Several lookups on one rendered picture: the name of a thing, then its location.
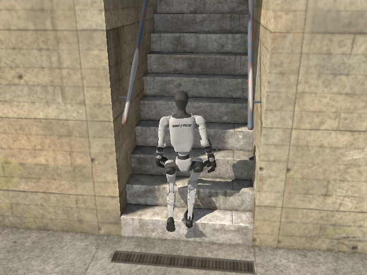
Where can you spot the robot right upper arm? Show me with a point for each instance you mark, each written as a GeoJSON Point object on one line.
{"type": "Point", "coordinates": [202, 129]}

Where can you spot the left robot hand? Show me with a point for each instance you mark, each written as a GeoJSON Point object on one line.
{"type": "Point", "coordinates": [163, 159]}

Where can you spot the robot right forearm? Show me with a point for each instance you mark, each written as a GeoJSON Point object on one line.
{"type": "Point", "coordinates": [209, 152]}

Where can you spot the robot right shin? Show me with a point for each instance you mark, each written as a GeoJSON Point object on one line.
{"type": "Point", "coordinates": [191, 200]}

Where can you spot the robot left upper arm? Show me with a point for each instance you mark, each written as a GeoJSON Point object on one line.
{"type": "Point", "coordinates": [164, 121]}

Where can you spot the right robot hand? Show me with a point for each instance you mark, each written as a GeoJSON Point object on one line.
{"type": "Point", "coordinates": [208, 163]}

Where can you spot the robot left forearm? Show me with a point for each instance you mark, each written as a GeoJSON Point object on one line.
{"type": "Point", "coordinates": [160, 150]}

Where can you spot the robot left thigh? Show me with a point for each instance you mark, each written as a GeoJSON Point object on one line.
{"type": "Point", "coordinates": [170, 168]}

